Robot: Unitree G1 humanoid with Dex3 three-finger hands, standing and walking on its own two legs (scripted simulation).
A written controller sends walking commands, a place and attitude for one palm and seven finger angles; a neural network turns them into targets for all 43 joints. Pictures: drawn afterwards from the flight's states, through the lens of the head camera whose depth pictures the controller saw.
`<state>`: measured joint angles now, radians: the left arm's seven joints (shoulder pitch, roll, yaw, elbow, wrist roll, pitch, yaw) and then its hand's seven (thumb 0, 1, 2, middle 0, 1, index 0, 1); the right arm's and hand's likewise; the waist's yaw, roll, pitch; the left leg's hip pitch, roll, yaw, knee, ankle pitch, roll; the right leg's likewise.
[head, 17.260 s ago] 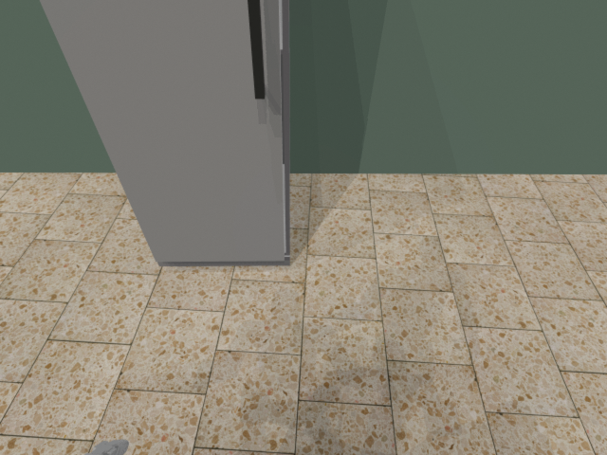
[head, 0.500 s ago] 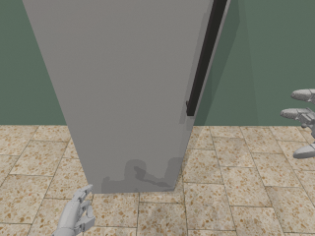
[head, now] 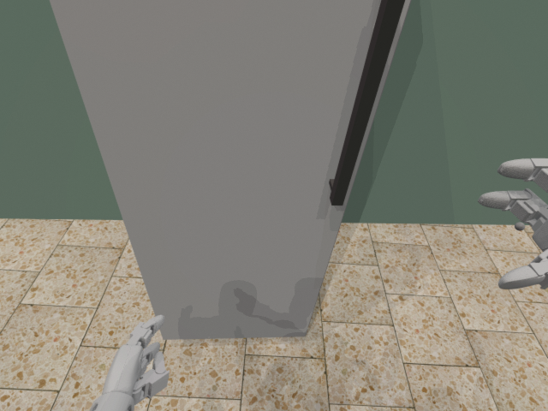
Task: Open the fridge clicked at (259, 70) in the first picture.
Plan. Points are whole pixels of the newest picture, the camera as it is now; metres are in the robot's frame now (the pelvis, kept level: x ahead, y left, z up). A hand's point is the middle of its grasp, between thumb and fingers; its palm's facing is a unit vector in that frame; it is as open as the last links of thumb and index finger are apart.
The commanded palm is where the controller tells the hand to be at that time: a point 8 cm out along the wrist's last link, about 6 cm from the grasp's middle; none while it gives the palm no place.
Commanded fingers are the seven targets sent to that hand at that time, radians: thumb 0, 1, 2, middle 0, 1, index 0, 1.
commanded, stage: move the hooked fingers beside the handle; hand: right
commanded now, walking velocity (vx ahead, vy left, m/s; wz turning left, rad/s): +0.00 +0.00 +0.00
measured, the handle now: (356, 109) +0.52 -0.12 +0.23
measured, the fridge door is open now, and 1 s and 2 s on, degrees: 0 0 0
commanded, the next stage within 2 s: none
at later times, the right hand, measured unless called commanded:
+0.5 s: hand (473, 192) +0.33 -0.24 +0.22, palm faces +0.00 +1.00 -0.07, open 13.9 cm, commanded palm +0.30 -0.29 +0.22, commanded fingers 0.00 0.50 -0.30 0.30 1.20 0.30 1.20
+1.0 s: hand (433, 174) +0.38 -0.21 +0.21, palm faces -0.01 +1.00 -0.03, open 14.0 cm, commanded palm +0.36 -0.26 +0.21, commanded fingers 0.00 0.50 -0.30 0.30 1.20 0.30 1.20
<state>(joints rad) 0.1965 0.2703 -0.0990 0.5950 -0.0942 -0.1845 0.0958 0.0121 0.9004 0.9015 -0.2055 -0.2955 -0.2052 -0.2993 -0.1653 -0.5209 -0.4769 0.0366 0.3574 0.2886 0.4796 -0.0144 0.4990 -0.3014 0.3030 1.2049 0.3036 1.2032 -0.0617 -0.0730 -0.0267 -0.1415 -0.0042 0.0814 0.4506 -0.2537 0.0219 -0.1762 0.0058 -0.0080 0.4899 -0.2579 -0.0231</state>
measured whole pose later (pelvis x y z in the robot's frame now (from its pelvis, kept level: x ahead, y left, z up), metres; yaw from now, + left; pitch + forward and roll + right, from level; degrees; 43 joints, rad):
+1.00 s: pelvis +0.00 +0.00 +0.00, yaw +1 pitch -1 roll +0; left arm 0.21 0.26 -0.08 0.62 -0.09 -0.11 0.10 0.01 0.90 0.90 -0.21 -0.30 -0.21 -0.30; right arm -0.52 -0.43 -0.32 0.37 0.25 0.28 0.29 -0.01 0.50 -0.30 0.30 1.20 0.30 1.20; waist -0.01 -0.05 -0.02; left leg -0.18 0.00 0.07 0.44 -0.25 0.02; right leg -0.20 0.01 -0.02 0.46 -0.25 -0.02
